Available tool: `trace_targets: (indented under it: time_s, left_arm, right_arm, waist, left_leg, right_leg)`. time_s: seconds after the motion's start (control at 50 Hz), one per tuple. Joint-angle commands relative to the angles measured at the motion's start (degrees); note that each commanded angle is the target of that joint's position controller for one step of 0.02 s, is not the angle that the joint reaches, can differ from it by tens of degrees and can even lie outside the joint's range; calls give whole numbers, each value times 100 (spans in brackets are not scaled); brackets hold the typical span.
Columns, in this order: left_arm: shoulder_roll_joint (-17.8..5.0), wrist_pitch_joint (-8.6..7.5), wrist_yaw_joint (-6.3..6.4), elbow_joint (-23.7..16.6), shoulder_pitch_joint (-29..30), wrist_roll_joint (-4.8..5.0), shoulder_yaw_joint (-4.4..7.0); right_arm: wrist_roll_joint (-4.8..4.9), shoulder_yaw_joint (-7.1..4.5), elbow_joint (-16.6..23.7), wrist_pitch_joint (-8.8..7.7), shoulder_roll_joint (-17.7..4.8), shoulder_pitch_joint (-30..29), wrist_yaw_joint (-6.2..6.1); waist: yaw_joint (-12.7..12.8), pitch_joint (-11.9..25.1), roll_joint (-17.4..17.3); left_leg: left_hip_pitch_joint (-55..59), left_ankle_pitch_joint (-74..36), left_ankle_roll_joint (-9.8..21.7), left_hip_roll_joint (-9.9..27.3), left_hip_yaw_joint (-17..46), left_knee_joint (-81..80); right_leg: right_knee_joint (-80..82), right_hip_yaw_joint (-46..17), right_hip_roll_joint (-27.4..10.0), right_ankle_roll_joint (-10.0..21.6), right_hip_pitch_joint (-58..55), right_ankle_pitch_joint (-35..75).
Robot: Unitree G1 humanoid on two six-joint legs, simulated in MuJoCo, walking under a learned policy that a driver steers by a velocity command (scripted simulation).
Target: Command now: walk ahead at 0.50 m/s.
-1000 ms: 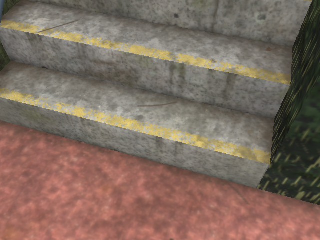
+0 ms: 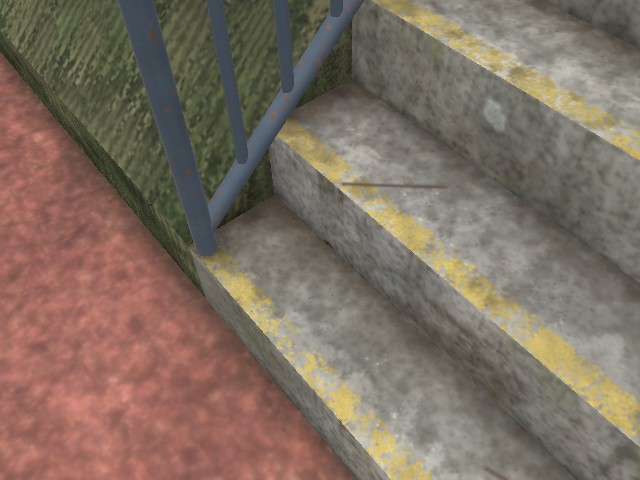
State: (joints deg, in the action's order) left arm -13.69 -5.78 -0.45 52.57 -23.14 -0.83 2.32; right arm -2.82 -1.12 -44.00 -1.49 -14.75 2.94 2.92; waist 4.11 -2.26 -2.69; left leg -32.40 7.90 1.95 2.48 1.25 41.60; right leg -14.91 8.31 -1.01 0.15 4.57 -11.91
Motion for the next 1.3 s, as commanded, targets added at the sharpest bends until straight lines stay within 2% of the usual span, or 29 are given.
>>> trace_targets:
  time_s: [0.02,0.08,0.1,0.12,0.14,0.18,0.22,0.28,0.4,0.48,0.52,0.56,0.58,0.6,0.62,0.64,0.7,0.82,0.98,1.06,1.08,1.1,1.14,1.16,1.18,1.2,1.22,1.26,1.3]
  left_arm:
    - [-888,-47,-5,-258,166,49,158]
    - [-793,58,27,-193,83,123,117]
    - [-566,46,39,-330,114,156,34]
    - [93,41,47,-563,-159,217,-145]
    - [-345,187,142,-430,-245,135,-37]
    - [-359,309,107,-347,-4,56,24]
    - [-376,386,42,-313,-1,16,95]
    - [-257,489,17,-384,120,-18,153]
    - [-142,591,7,-852,903,-177,142]
    - [-140,687,129,-916,767,-90,88]
    - [-103,567,194,-720,68,-86,97]
    - [-387,378,140,-483,-552,-200,208]
    - [-1146,370,161,-595,-149,-253,356]
    - [-1314,371,191,-797,-339,-25,419]
    - [-1340,416,209,-841,7,73,466]
    - [-1089,465,233,-895,517,98,392]
    - [-660,415,267,-893,691,38,235]
    - [-923,271,354,-600,-229,-26,345]
    - [-1035,141,465,-199,-988,-129,348]
    - [-1147,301,454,-132,-640,2,341]
    - [-1135,348,455,-406,-174,166,330]
    - [-1210,387,415,-593,443,151,379]
    - [-1699,119,220,-697,551,322,505]
    - [-1552,-61,36,-1150,1237,510,512]
    - [-720,-105,-148,-1501,1468,217,365]
    - [-52,-40,-183,-1494,1273,-245,217]
    - [211,77,-133,-1577,975,-307,150]
    - [411,282,42,-1556,867,-467,25]
    - [557,437,109,-1665,1072,-347,-62]
  right_arm:
    - [8,36,310,-129,-175,-113,-51]
    - [-73,-42,-21,-344,-386,723,-169]
    - [-178,-136,-144,-418,-714,1365,-233]
    - [-218,-274,-134,-402,-1337,1634,-303]
    - [25,-341,-220,-299,-1312,1823,-311]
    - [98,-138,-153,-289,-536,1263,-257]
    - [132,-63,-104,-364,-325,830,-260]
    - [123,-98,-126,-522,-393,779,-283]
    - [97,-114,-249,-516,-432,944,-460]
    - [107,-157,-278,-520,-662,957,-409]
    - [269,-175,-175,-387,-692,789,-357]
    - [438,-159,108,-244,-650,367,-353]
    - [198,12,344,-213,26,816,-319]
    - [-62,56,377,-166,-70,826,-322]
    - [-109,33,535,-169,-110,505,-275]
    - [-136,0,617,-209,-162,246,-228]
    - [-145,-1,793,-36,-138,270,-219]
    - [-106,116,1457,146,181,-475,-346]
    - [-126,319,2750,90,477,-2259,-401]
    - [-220,427,3306,234,566,-2278,-410]
    - [-104,536,3257,293,766,-1924,-363]
    - [-9,431,2937,373,743,-973,-410]
    - [183,-128,2122,370,10,1370,-540]
    - [9,-397,1942,226,-686,2009,-629]
    - [-81,-559,1623,248,-1436,2312,-711]
    - [77,-440,1541,321,-935,1531,-774]
    - [48,-326,1567,367,-534,605,-795]
    - [29,-77,984,279,466,239,-736]
    - [-150,1,372,95,844,644,-540]
  waist:
    - [-299,295,1095]
    - [-690,826,654]
    - [-958,1323,182]
    - [-895,1615,-1171]
    - [-994,1674,-996]
    - [-693,703,-538]
    - [-345,388,-477]
    - [-162,505,-252]
    - [-219,174,-129]
    - [-171,495,-528]
    - [54,1012,-458]
    - [470,716,150]
    - [-370,234,1818]
    - [-78,830,1317]
    - [-141,554,901]
    - [-349,79,567]
    - [-536,167,270]
    - [-97,546,788]
    - [397,-150,916]
    - [139,-61,831]
    - [-126,428,585]
    - [-624,965,916]
    - [-1654,2446,1167]
    - [-2160,3156,-597]
    - [-2050,3513,-3218]
    - [-1280,3052,-2494]
    - [-646,2062,-2044]
    - [-49,451,-592]
    - [71,321,-167]
  left_leg:
    - [963,-90,-7,-217,-376,-806]
    - [2434,-196,178,-339,-357,-1905]
    - [3537,-357,309,481,395,-1957]
    - [4820,-1263,779,2053,2132,-2180]
    - [4245,-1079,1107,2159,2323,-2405]
    - [3297,-559,885,1596,1455,-2649]
    - [2489,-1194,633,1265,695,-2933]
    - [2177,-2617,742,1245,17,-2809]
    - [2001,-797,848,1326,-395,-3111]
    - [1988,-3605,759,1384,-921,-2058]
    - [2581,-5150,754,1502,-1046,-663]
    - [1047,-2469,183,974,-1253,1726]
    - [-972,1902,-313,133,-1202,3264]
    - [-1207,1845,-510,-80,-279,4497]
    - [-1579,1456,-633,7,-87,5012]
    - [-1835,1203,-643,122,-73,5162]
    - [-1782,799,-580,39,-243,5586]
    - [-3410,1284,-388,-33,-405,6241]
    - [-6377,3222,-133,150,18,7843]
    - [-4345,2716,67,337,-115,6054]
    - [-1776,2856,196,194,-468,4468]
    - [464,2437,277,-84,-629,4098]
    - [2424,2369,218,-648,-598,2774]
    - [3401,3225,401,214,1505,1170]
    - [3279,3715,590,1637,4689,-1512]
    - [2218,5314,520,1496,5611,-2206]
    - [1357,5853,577,1425,5154,-1967]
    - [174,4497,593,1196,3233,-716]
    - [127,3555,545,1091,2050,-610]
  right_leg:
    - [48,-819,-1171,722,164,3278]
    - [-1370,-876,-892,584,182,3215]
    - [-2379,-765,-615,455,923,1860]
    - [-3832,-247,168,228,2764,-1327]
    - [-4711,-668,156,312,2963,-2048]
    - [-5611,-896,-171,319,3222,-1442]
    - [-5599,-893,-256,203,2820,-847]
    - [-5940,-796,-75,77,2615,-452]
    - [-5428,-811,-277,162,2863,17]
    - [-3166,-302,162,367,1171,-728]
    - [-2143,-49,470,659,761,-300]
    - [-344,-783,330,783,-488,945]
    - [-933,-2823,-1115,1102,-1042,4912]
    - [-628,-3783,-1868,2224,-741,4952]
    - [-189,-3812,-1851,2556,-267,2856]
    - [-84,-3384,-1508,2312,334,1691]
    - [-456,-2627,-871,1848,908,2632]
    - [-592,-3249,-895,1845,-589,2434]
    - [231,-3917,-1397,1765,-1695,585]
    - [1187,-3263,-1083,1322,-307,1112]
    - [1771,-2737,-926,1251,1017,2339]
    - [1551,-2299,-807,1116,1853,4118]
    - [-1295,-2026,-753,867,923,9057]
    - [-3337,-2214,-30,624,2117,6996]
    - [-5956,-1992,1153,447,2752,676]
    - [-8094,-2664,1110,439,3303,153]
    - [-8825,-2351,825,395,3862,405]
    - [-9149,-1809,495,385,4461,453]
    - [-10395,-1509,598,413,4889,-32]
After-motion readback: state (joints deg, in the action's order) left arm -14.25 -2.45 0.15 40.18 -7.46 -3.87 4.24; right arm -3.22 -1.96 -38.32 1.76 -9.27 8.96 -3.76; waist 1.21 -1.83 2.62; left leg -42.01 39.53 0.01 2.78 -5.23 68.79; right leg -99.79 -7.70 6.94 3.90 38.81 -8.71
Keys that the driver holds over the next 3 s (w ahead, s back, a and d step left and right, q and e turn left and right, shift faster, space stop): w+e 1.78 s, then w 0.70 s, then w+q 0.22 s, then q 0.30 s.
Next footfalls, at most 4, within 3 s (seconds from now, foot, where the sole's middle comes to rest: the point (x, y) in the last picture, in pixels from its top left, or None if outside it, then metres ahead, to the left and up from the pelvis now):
0.10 left None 0.17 0.12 -0.78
0.54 right None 0.15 -0.07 -0.78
1.14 left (357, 394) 0.55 0.02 -0.57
1.82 right None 0.48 -0.45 -0.36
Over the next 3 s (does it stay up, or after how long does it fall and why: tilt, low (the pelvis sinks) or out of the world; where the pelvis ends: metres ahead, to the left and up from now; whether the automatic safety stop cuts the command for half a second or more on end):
stays up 0.59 -0.74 0.62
